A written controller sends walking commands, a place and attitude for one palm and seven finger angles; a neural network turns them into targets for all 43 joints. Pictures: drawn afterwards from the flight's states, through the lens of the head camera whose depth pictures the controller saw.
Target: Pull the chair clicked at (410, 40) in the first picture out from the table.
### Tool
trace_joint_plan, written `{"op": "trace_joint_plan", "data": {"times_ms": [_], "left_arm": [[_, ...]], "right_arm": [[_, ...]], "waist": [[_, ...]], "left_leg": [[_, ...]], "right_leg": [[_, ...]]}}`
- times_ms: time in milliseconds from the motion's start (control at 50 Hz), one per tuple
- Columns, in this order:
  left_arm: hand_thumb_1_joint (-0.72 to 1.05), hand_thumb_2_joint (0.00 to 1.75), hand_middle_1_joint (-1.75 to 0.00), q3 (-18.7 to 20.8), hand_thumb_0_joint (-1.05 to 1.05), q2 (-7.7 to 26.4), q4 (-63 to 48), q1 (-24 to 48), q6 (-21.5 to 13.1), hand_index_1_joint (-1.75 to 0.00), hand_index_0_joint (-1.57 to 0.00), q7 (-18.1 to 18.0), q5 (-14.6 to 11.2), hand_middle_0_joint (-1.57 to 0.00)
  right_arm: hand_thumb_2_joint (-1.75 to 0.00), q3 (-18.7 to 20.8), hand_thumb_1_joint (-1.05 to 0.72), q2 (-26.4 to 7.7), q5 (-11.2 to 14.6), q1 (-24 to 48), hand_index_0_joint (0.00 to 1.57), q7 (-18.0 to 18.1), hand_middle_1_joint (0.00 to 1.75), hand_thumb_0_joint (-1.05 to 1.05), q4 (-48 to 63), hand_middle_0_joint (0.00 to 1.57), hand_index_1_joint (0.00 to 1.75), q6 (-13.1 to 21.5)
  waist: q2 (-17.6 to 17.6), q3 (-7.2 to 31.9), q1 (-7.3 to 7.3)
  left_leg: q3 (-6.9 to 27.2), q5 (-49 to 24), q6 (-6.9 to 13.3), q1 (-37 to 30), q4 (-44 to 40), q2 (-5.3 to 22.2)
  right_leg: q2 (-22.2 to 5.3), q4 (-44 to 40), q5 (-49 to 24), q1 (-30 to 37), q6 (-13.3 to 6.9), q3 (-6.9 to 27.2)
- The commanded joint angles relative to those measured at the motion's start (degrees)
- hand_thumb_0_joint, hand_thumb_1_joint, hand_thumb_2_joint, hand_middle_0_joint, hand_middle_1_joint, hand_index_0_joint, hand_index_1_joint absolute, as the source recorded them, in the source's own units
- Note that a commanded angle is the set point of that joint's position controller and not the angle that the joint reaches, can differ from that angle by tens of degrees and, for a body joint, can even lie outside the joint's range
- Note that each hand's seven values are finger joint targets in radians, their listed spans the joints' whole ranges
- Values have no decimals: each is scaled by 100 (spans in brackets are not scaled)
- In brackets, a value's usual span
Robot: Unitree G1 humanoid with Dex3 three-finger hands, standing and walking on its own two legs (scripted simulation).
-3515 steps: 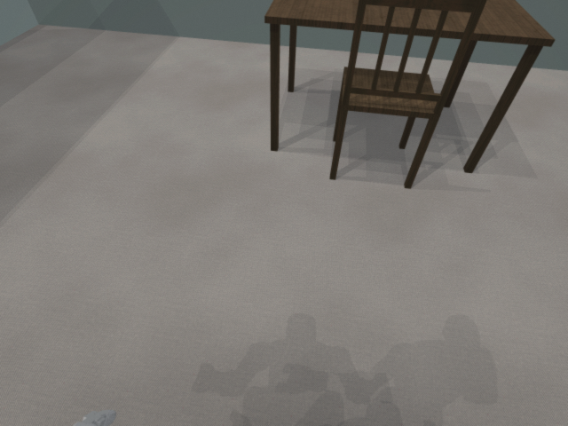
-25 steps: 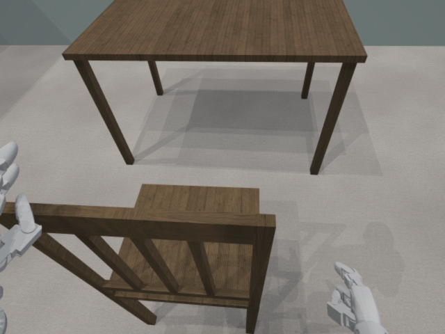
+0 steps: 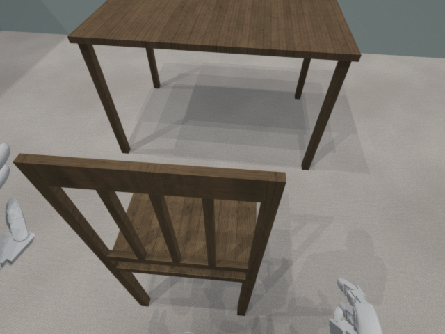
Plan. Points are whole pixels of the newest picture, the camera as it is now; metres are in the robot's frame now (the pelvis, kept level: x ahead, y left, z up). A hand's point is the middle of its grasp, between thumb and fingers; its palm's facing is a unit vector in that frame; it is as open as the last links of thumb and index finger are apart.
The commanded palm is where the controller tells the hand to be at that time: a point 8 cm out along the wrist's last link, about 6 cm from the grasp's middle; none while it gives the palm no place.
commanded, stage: step back with the hand held close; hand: left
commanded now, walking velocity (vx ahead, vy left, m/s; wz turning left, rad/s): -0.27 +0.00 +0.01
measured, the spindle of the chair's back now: (168, 231) +0.33 +0.15 -0.07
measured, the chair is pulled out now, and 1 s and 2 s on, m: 0.64 0.64 0.64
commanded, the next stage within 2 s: stop stepping back and stand still in 0.84 s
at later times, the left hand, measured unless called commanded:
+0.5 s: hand (0, 267) +0.15 +0.27 +0.17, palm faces +0.41 -0.77 -0.50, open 7.4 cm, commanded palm +0.09 +0.31 +0.18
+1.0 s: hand out of the picture +0.09 +0.25 +0.16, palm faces +0.32 -0.81 -0.50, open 7.4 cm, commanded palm +0.01 +0.29 +0.18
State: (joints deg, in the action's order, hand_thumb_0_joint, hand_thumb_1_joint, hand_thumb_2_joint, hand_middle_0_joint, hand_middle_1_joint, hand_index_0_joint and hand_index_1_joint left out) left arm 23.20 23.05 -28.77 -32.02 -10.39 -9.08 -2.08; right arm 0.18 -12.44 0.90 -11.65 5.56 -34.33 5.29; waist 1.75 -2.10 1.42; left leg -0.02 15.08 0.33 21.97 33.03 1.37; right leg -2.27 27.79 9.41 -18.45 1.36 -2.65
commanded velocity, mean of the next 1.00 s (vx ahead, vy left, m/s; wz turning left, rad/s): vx -0.34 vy -0.01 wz -0.01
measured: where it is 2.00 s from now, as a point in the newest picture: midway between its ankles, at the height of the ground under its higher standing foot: outside the picture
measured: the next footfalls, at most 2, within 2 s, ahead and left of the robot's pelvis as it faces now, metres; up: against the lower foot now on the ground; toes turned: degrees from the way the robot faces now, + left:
right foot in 0.68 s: -0.14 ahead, -0.14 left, +0.00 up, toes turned -3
left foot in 0.92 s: -0.05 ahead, +0.12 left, +0.00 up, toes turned +1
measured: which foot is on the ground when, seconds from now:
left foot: down 0.00-0.72, up 0.74-0.90, down 0.92-1.00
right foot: down 0.00-0.46, up 0.48-0.66, down 0.68-1.00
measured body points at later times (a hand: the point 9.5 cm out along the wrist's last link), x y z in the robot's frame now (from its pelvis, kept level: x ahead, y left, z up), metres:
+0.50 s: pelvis -0.04 +0.01 -0.01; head -0.01 +0.03 +0.43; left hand +0.13 +0.31 +0.20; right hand +0.14 -0.23 -0.09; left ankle +0.06 +0.12 -0.73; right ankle +0.01 -0.14 -0.73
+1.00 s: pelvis -0.14 +0.00 -0.01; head -0.08 +0.04 +0.44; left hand +0.07 +0.29 +0.19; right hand +0.04 -0.24 -0.07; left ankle -0.09 +0.12 -0.73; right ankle -0.13 -0.13 -0.70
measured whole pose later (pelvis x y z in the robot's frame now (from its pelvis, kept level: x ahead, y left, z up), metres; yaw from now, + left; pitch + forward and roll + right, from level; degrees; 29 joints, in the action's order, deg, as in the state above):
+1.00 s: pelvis -0.14 +0.00 -0.01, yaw -1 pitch +1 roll +1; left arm 28.5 28.3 -32.7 -31.5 -18.2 -7.1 -2.9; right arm 1.7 -8.9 -0.1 -7.9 4.0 -36.3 9.4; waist -7.0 -6.2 -1.0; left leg -2.5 12.5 0.5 20.7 32.1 0.1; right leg -1.7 50.5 26.6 -25.8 1.6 2.1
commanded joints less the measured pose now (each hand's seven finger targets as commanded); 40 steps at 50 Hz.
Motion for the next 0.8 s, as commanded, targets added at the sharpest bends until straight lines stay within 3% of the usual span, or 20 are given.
{"op": "trace_joint_plan", "data": {"times_ms": [0, 80, 100, 200, 280, 340, 380, 420, 440, 460, 480, 540, 580, 640, 660, 680, 700, 720, 740, 780], "left_arm": [[90, 90, -30, 801, 0, 1137, -1177, 393, -346, -30, -20, -161, -36, -20], [90, 90, -30, 1042, 0, 1195, -1283, 204, -444, -30, -20, -166, 48, -20], [90, 90, -30, 1005, 0, 1112, -1344, 178, -486, -30, -20, -144, 57, -20], [90, 90, -30, 1109, 0, 1241, -1244, -7, -641, -30, -20, -24, -6, -20], [90, 90, -30, 1122, 0, 1334, -1466, 134, -721, -30, -20, -7, -124, -20], [90, 90, -30, 1074, 0, 1274, -1531, 220, -699, -30, -20, -84, -102, -20], [90, 90, -30, 1256, 0, 1458, -1581, 236, -704, -30, -20, -110, -92, -20], [90, 90, -30, 1217, 0, 1315, -1793, 184, -788, -30, -20, -65, -95, -20], [90, 90, -30, 1258, 0, 1289, -1743, 143, -840, -30, -20, -37, -115, -20], [90, 90, -30, 1279, 0, 1263, -1727, 163, -916, -30, -20, -9, -98, -20], [90, 90, -30, 1412, 0, 1354, -1498, 205, -899, -30, -20, -36, -50, -20], [90, 90, -30, 1281, 0, 1245, -1624, 216, -973, -30, -20, 20, -114, -20], [90, 90, -30, 1321, 0, 1340, -1513, -161, -965, -30, -20, 59, -157, -20], [90, 90, -30, 1201, 0, 1309, -1585, -25, -1027, -30, -20, 203, -217, -20], [90, 90, -30, 1255, 0, 1425, -1553, 35, -1077, -30, -20, 219, -203, -20], [90, 90, -30, 1425, 0, 1707, -1414, -30, -1083, -30, -20, 197, -170, -20], [90, 90, -30, 1146, 0, 1519, -1442, 228, -1094, -30, -20, 194, -251, -20], [90, 90, -30, 1098, 0, 1447, -1367, 258, -1037, -30, -20, 153, -201, -20], [90, 90, -30, 1176, 0, 1387, -1202, 140, -997, -30, -20, 150, -164, -20], [90, 90, -30, 1326, 0, 1354, -848, 38, -951, -30, -20, 106, -100, -20]], "right_arm": [[-90, 180, -90, -634, -37, 510, 20, 51, 30, 0, 863, 20, 30, 353], [-90, 223, -90, -740, 22, 622, 20, 77, 30, 0, 977, 20, 30, 460], [-90, 220, -90, -709, 37, 557, 20, 52, 30, 0, 1024, 20, 30, 477], [-90, 232, -90, -639, -9, 518, 20, -25, 30, 0, 936, 20, 30, 558], [-90, 343, -90, -663, -70, 301, 20, -74, 30, 0, 732, 20, 30, 626], [-90, 282, -90, -481, -119, 314, 20, -130, 30, 0, 590, 20, 30, 580], [-90, 329, -90, -567, -104, 463, 20, -103, 30, 0, 580, 20, 30, 548], [-90, 317, -90, -663, -95, 598, 20, -39, 30, 0, 760, 20, 30, 604], [-90, 320, -90, -647, -87, 575, 20, -32, 30, 0, 752, 20, 30, 651], [-90, 348, -90, -670, -100, 503, 20, -31, 30, 0, 750, 20, 30, 706], [-90, 367, -90, -679, -128, 575, 20, -5, 30, 0, 700, 20, 30, 720], [-90, 372, -90, -603, -156, 334, 20, -111, 30, 0, 513, 20, 30, 821], [-90, 381, -90, -642, -119, 321, 20, -152, 30, 0, 490, 20, 30, 845], [-90, 289, -90, -658, -164, 478, 20, -203, 30, 0, 570, 20, 30, 869], [-90, 291, -90, -624, -169, 470, 20, -215, 30, 0, 533, 20, 30, 855], [-90, 295, -90, -554, -180, 420, 20, -225, 30, 0, 464, 20, 30, 843], [-90, 309, -90, -472, -86, 369, 20, -208, 30, 0, 497, 20, 30, 862], [-90, 459, -90, -615, -13, 480, 20, -202, 30, 0, 470, 20, 30, 801], [-90, 391, -90, -464, -28, 572, 20, -172, 30, 0, 497, 20, 30, 723], [-90, 127, -90, -153, -68, 884, 20, -110, 30, 0, 579, 20, 30, 600]], "waist": [[-83, 439, -132], [1360, 524, -75], [1360, 560, -70], [497, 335, -77], [-442, 551, -155], [-884, 1023, -201], [-473, 1089, -200], [691, 902, -137], [1229, 985, -148], [1498, 884, -215], [1751, 684, -216], [1123, 848, -133], [1020, 1134, -57], [933, 1042, -2], [487, 907, -39], [-382, 855, -67], [-1357, 897, -125], [-1736, 799, -59], [-1621, 857, -94], [-1018, 746, -136]], "left_leg": [[644, 1150, 176, -363, -683, 438], [1396, 2528, 500, 1298, -2214, 1113], [1400, 2534, 520, 1475, -2185, 1162], [943, 1716, 396, 1018, -1191, 808], [444, 1403, 38, -397, 380, 215], [198, 322, -40, -753, 1106, 40], [584, -351, 62, -711, 212, 294], [1395, -432, 349, -158, -1158, 1074], [1755, 265, 529, 332, -1826, 1515], [1995, 1616, 690, 879, -2421, 1780], [2135, 1940, 875, 1330, -2572, 1877], [1438, -725, 791, -210, -1551, 1543], [1230, -1065, 669, -703, -1352, 1399], [977, -337, 375, -470, -841, 1103], [646, 56, 195, -524, -327, 784], [175, 602, -52, -416, 484, 270], [-114, 811, -241, -276, 1890, -228], [252, 1129, -163, 161, 3251, -270], [327, 1462, -153, 779, 3676, -190], [341, 1657, -98, 1102, 2925, -26]], "right_leg": [[-611, -783, 1676, -411, -348, 628], [24, 908, 1139, 1236, -39, 143], [66, 1102, 986, 1401, -41, 121], [-144, 276, 566, 725, -187, 446], [-836, -908, 1734, -904, -759, 1341], [-1345, -756, -143, -685, -939, 1336], [-991, -148, -608, -402, -715, 988], [-96, 850, 249, -141, -202, 392], [186, 1617, 1275, 274, -83, 187], [368, 2424, 1928, 530, -58, 279], [386, 2946, 1902, 635, -55, 421], [164, 1704, 1860, -35, -96, 310], [176, 893, 1473, 232, -148, 217], [-16, -721, 347, 833, -269, 180], [-336, -1203, 75, 562, -384, 409], [-951, -1428, -338, 269, -725, 966], [-1792, -1541, -430, -189, -1180, 1807], [-2109, -1409, -1332, -235, -1477, 1913], [-2067, -990, -2621, 408, -1572, 1392], [-1770, -361, -3864, 873, -1300, 870]]}}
